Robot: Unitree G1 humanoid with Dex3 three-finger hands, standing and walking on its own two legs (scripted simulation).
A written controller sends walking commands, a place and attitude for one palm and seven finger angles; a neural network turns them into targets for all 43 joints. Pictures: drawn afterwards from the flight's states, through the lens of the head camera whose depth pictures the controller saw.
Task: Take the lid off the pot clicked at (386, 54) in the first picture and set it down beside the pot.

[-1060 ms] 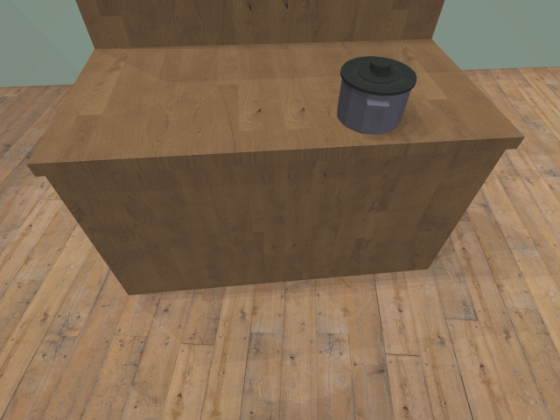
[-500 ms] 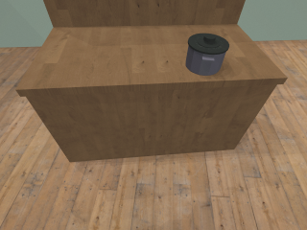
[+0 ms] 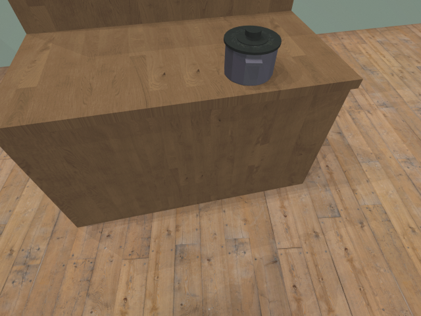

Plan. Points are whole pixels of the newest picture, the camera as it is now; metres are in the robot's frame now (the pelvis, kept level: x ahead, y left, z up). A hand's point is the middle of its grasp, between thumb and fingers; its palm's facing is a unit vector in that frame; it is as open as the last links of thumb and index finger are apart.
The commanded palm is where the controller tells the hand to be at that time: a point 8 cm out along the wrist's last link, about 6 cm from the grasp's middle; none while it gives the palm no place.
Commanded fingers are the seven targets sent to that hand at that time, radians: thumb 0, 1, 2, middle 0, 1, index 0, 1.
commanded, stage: walk to a spot facing it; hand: left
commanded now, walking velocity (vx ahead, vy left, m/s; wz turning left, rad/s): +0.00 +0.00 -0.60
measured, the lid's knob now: (253, 31) +0.91 -0.06 +0.10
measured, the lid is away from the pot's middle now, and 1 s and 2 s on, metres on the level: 0.00 0.00 0.00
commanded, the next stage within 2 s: none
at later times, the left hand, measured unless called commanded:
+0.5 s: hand out of the picture +0.07 +0.19 -0.15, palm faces -0.14 -0.96 -0.24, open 7.4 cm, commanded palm none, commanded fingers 0.00 0.90 0.90 -0.20 -0.30 -0.20 -0.30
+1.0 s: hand (130, 282) +0.20 +0.20 -0.16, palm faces -0.53 -0.83 -0.19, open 7.4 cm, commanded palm none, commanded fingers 0.00 0.90 0.90 -0.20 -0.30 -0.20 -0.30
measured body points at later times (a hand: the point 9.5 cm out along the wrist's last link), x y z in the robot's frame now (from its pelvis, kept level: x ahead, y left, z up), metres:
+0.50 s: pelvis +0.01 +0.00 +0.01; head +0.05 -0.01 +0.46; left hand +0.08 +0.24 -0.13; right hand +0.10 -0.28 -0.12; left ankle +0.05 +0.15 -0.67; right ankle +0.00 -0.09 -0.73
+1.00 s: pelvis +0.03 +0.07 +0.02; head +0.07 +0.08 +0.46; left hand +0.23 +0.25 -0.14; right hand -0.09 -0.16 -0.11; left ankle +0.06 +0.14 -0.73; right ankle -0.06 -0.07 -0.65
